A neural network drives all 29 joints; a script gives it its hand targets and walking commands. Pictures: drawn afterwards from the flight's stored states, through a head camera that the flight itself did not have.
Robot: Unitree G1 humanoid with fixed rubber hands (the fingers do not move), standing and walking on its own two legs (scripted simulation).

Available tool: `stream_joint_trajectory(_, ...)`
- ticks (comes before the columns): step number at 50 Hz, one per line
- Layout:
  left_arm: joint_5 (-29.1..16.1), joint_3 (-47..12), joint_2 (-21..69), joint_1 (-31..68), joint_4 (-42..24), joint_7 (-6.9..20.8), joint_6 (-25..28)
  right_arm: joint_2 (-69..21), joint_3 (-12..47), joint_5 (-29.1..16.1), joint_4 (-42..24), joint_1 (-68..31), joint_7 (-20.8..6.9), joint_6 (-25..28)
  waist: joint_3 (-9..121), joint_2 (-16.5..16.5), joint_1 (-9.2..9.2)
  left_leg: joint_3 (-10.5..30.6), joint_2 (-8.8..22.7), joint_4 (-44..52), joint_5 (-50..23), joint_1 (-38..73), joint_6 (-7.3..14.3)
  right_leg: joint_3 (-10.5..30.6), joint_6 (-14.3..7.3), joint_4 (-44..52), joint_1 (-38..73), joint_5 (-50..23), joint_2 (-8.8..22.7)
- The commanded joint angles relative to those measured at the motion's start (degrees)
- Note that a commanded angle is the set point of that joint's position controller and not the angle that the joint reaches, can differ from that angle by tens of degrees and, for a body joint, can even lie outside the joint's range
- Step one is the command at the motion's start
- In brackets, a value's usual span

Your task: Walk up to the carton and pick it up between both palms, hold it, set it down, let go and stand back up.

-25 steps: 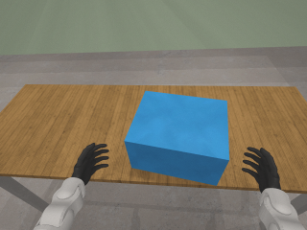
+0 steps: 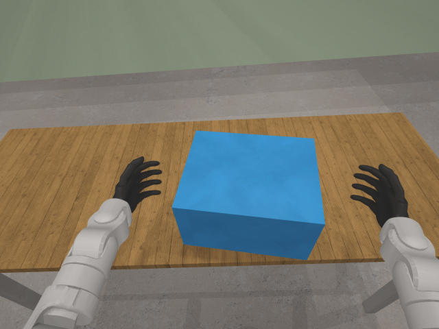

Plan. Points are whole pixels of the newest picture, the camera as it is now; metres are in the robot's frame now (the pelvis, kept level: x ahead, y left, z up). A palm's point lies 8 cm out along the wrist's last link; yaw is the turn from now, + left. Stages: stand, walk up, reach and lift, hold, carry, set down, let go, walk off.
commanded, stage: reach and lift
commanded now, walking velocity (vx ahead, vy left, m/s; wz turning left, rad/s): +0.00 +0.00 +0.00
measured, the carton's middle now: (248, 191) +0.44 -0.06 -0.04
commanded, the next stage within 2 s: none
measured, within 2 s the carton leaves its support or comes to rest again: neither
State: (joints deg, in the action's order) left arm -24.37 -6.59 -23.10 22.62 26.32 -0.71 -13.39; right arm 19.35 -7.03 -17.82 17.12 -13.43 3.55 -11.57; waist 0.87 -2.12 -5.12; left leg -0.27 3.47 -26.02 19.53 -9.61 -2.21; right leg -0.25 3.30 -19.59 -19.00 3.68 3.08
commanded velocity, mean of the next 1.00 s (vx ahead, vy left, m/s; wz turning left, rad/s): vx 0.00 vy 0.00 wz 0.00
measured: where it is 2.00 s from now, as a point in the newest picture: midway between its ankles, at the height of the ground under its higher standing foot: outside the picture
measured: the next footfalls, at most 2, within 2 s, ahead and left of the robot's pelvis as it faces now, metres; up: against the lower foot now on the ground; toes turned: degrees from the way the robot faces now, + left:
none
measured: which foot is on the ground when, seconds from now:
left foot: down 0.00-1.00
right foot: down 0.00-1.00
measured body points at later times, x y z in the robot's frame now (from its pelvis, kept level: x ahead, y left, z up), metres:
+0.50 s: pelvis +0.00 -0.01 +0.00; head +0.06 -0.01 +0.44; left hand +0.45 +0.16 +0.09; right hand +0.37 -0.30 +0.08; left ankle -0.07 +0.14 -0.74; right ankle +0.07 -0.16 -0.74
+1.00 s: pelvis -0.02 -0.01 -0.03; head +0.06 -0.03 +0.41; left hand +0.44 +0.16 +0.00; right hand +0.36 -0.30 -0.02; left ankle -0.07 +0.14 -0.74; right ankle +0.07 -0.16 -0.74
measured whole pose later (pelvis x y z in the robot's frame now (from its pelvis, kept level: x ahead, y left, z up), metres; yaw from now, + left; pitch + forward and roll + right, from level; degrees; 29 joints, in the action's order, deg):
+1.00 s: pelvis -0.02 -0.01 -0.03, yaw +1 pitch +21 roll +0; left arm -26.8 -13.4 -18.4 49.4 77.3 -0.4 14.8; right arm 17.6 -2.8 -15.7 58.7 -36.6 2.3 10.1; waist 12.1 -5.1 -7.1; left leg 1.4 2.8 -41.7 23.0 -39.8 -2.7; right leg -0.4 3.1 -33.9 -48.5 6.5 3.9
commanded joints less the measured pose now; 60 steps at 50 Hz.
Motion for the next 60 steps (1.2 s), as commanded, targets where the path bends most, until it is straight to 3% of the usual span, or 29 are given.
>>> stream_joint_trajectory(1,1.7,9.3,-12.3,32.8,-11.4,0.4,1.8,15.6,-3.7,-1.1,-8.4,-29.9,-1.0,4.5,30.3,0.1,-0.22,-0.9,-5.3,5.2,-29.5,-7.8,-1.9,-1.7,-3.7,-2.4,25.1,-18.2,-7.3)
stream_joint_trajectory(2,3.6,10.5,-11.6,26.1,-10.1,0.4,1.9,13.9,-3.2,-0.2,-5.3,-24.0,-1.1,5.2,30.1,0.8,0.64,-1.1,-5.5,5.1,-31.6,-6.4,-1.5,-2.0,-3.1,-2.9,26.0,-20.8,-7.5)
stream_joint_trajectory(3,2.3,10.2,-13.2,35.3,-9.7,0.5,1.1,16.7,-4.6,-0.3,-8.4,-32.7,-0.8,5.6,33.1,1.8,-0.70,-1.5,-6.0,4.7,-29.2,-8.6,-1.5,-1.8,-3.2,-2.9,27.3,-21.4,-7.2)
stream_joint_trajectory(4,2.1,10.3,-12.7,31.6,-8.0,0.2,1.2,15.3,-3.2,-1.6,-7.7,-30.8,-0.9,5.6,33.7,3.6,-0.15,-1.9,-6.1,4.4,-28.0,-9.3,-0.5,-1.6,-2.8,-3.8,28.1,-23.6,-7.1)
stream_joint_trajectory(6,2.4,9.4,-12.7,34.7,-6.5,0.7,1.5,14.8,-4.3,-1.0,-5.7,-32.6,-0.7,5.8,33.6,3.5,-1.45,-2.2,-6.6,5.5,-26.6,-10.3,-0.8,-2.1,-2.4,-3.7,28.5,-24.4,-7.1)
stream_joint_trajectory(10,2.8,10.3,-13.9,40.0,-3.6,0.9,2.8,15.1,-2.8,-0.6,-4.6,-36.8,-1.0,6.3,38.8,2.4,-0.25,-2.7,-6.6,5.3,-25.1,-12.0,0.0,-1.7,-2.5,-4.2,30.6,-25.2,-6.6)
stream_joint_trajectory(12,2.0,8.8,-13.4,43.1,-2.8,0.7,3.1,15.8,-3.4,-0.1,-1.6,-37.7,-0.9,6.5,41.4,2.1,-1.52,-2.7,-6.6,5.2,-25.2,-11.3,-0.5,-2.0,-2.5,-4.1,29.2,-24.7,-6.5)
stream_joint_trajectory(16,1.5,7.7,-12.1,45.2,-0.2,0.3,4.8,14.7,-3.6,-0.4,-4.4,-40.4,-0.2,7.9,47.5,2.0,-2.18,-2.6,-6.9,3.5,-25.8,-12.6,-0.3,-2.4,-2.3,-5.6,29.5,-28.9,-6.1)
stream_joint_trajectory(23,5.3,8.0,-11.8,50.5,9.3,0.7,5.7,15.2,-3.7,1.4,11.2,-43.9,0.2,9.1,45.4,0.8,-3.76,-1.5,-5.9,1.7,-29.9,-11.8,-1.4,-2.6,-2.7,-5.9,26.0,-29.8,-6.4)
stream_joint_trajectory(25,5.3,8.5,-11.6,49.3,11.3,1.1,6.5,14.5,-3.2,1.3,11.3,-43.7,0.7,10.2,45.0,1.8,-2.65,-2.2,-6.6,1.8,-27.7,-11.8,-1.2,-3.0,-2.1,-5.2,26.3,-29.3,-6.3)
stream_joint_trajectory(31,5.8,6.5,-12.1,50.9,14.1,0.4,13.3,13.4,-3.6,3.1,14.3,-43.9,0.2,15.3,50.3,-1.5,-3.95,-2.0,-6.8,-0.2,-29.5,-12.0,-2.5,-3.5,-2.3,-7.3,24.2,-29.5,-5.9)
stream_joint_trajectory(32,5.3,6.3,-11.4,53.9,18.2,0.3,14.4,12.5,-3.4,3.6,17.0,-46.4,0.1,15.3,47.4,-1.4,-3.36,-1.7,-6.5,0.3,-25.1,-15.3,-1.8,-3.7,-2.2,-7.0,21.9,-24.0,-6.0)
stream_joint_trajectory(33,5.5,4.9,-10.7,51.9,16.1,0.0,15.8,11.8,-3.3,3.4,15.4,-43.9,-0.2,16.3,49.7,-2.6,-4.15,-2.1,-6.7,-0.5,-25.7,-12.9,-1.9,-3.9,-2.5,-7.2,21.5,-24.9,-5.9)
stream_joint_trajectory(36,3.2,1.8,-9.5,52.6,25.5,0.2,19.4,11.3,-1.3,2.5,19.6,-46.0,-0.9,18.0,47.0,-2.7,-3.41,-1.3,-5.7,-2.2,-24.0,-14.7,-2.1,-4.7,-2.5,-7.4,14.1,-18.5,-5.9)
stream_joint_trajectory(37,2.3,0.0,-8.2,55.3,24.5,0.2,20.9,11.2,-1.5,2.6,19.9,-48.5,-1.0,18.7,49.2,-3.4,-3.44,-1.2,-5.5,-2.9,-23.0,-13.9,-2.1,-4.6,-2.7,-8.1,12.3,-17.3,-6.1)
stream_joint_trajectory(38,1.7,-0.5,-8.4,54.8,28.3,0.2,22.5,11.2,-2.2,3.0,24.6,-46.6,-1.1,19.3,46.6,-3.6,-4.85,-0.8,-5.5,-3.7,-22.1,-16.1,-1.9,-4.8,-2.7,-8.5,9.8,-16.9,-5.6)
stream_joint_trajectory(41,-0.4,-2.5,-7.0,53.5,36.0,-0.2,27.0,11.0,1.0,2.3,27.9,-48.9,-1.8,22.1,48.1,-0.2,-3.95,-0.5,-5.3,-6.2,-20.2,-19.3,-1.7,-4.9,-2.4,-12.0,6.2,-15.3,-5.8)
stream_joint_trajectory(43,-2.3,-4.4,-7.3,55.9,36.5,0.0,29.7,12.0,1.6,1.6,28.2,-51.7,-2.0,23.9,52.1,-0.4,-3.63,-0.6,-5.5,-8.5,-21.0,-20.4,-1.7,-5.1,-2.1,-14.1,4.1,-14.7,-5.8)
stream_joint_trajectory(45,-2.7,-4.7,-8.1,56.7,42.0,0.5,31.9,11.0,2.2,2.0,27.5,-52.8,-1.2,25.6,54.6,2.1,-4.29,-1.6,-6.1,-10.5,-17.8,-26.5,-1.2,-3.7,-1.5,-16.5,6.4,-18.9,-5.3)
stream_joint_trajectory(46,-3.3,-5.4,-7.5,57.9,42.2,0.5,33.2,10.7,2.8,2.0,29.8,-54.2,-1.1,26.5,55.5,2.4,-4.92,-1.0,-6.0,-11.2,-17.4,-30.2,-0.9,-3.5,-1.4,-18.7,6.9,-19.4,-5.3)
stream_joint_trajectory(47,-3.7,-5.7,-8.3,61.6,36.6,0.2,34.5,10.9,2.8,2.3,26.2,-54.3,-1.3,27.7,63.2,-1.3,-4.66,-1.2,-6.3,-12.1,-20.3,-27.7,-1.8,-3.9,-0.9,-19.3,6.8,-21.5,-5.4)
stream_joint_trajectory(48,-2.1,-3.4,-10.2,59.1,39.6,-0.2,35.0,11.4,2.2,2.7,29.0,-52.4,-1.1,27.7,61.9,1.0,-4.61,-1.7,-6.8,-13.7,-21.2,-29.8,-1.9,-3.5,-0.4,-20.7,7.2,-23.6,-5.6)
stream_joint_trajectory(51,-1.3,-2.7,-9.1,60.2,43.1,-0.5,35.8,10.5,3.5,2.0,32.6,-53.9,-0.9,29.0,63.5,-0.1,-3.40,-1.4,-7.1,-15.7,-20.3,-33.2,-1.8,-2.5,-0.2,-22.7,6.8,-24.6,-5.0)
stream_joint_trajectory(52,-2.4,-3.8,-9.3,62.3,41.9,-0.1,35.8,10.3,4.2,2.0,31.5,-54.6,-0.8,29.3,66.9,1.1,-3.91,-1.5,-7.3,-16.1,-18.1,-34.6,-1.7,-2.5,-0.1,-22.9,7.7,-24.4,-4.7)
stream_joint_trajectory(53,-1.6,-2.4,-8.9,59.2,45.8,0.0,35.6,8.8,5.7,1.9,35.0,-52.9,-0.8,29.1,64.0,3.6,-2.66,-1.7,-7.4,-16.4,-15.7,-38.6,-1.1,-1.2,0.1,-23.6,7.9,-23.1,-4.5)
stream_joint_trajectory(54,-1.5,-2.8,-8.6,60.7,43.4,0.3,36.3,8.7,5.7,1.7,32.6,-54.0,-0.4,29.8,67.7,2.0,-3.15,-1.9,-7.7,-16.5,-16.6,-38.3,-1.2,-1.1,0.2,-24.8,9.0,-25.3,-4.3)
stream_joint_trajectory(55,-1.4,-2.7,-8.9,60.5,45.3,0.1,35.9,9.5,5.4,1.4,32.4,-55.5,-0.1,30.1,66.8,3.7,-3.86,-1.6,-7.7,-17.5,-15.4,-39.6,-1.2,-1.5,0.5,-24.8,7.9,-23.6,-4.5)
stream_joint_trajectory(59,-2.4,-4.4,-6.2,60.7,40.0,-0.4,35.9,7.7,6.6,-0.2,29.7,-56.1,0.3,31.1,72.3,0.5,-3.07,-1.4,-7.2,-20.4,-20.9,-36.0,-2.2,-1.8,-0.5,-26.0,3.6,-21.9,-5.1)
stream_joint_trajectory(60,-2.7,-5.5,-5.7,62.5,40.4,-0.4,35.0,10.3,4.3,1.3,30.5,-57.6,0.2,30.9,72.3,-0.5,-5.70,0.0,-7.0,-20.8,-19.5,-36.1,-2.5,-2.2,-0.3,-25.8,0.5,-19.6,-5.4)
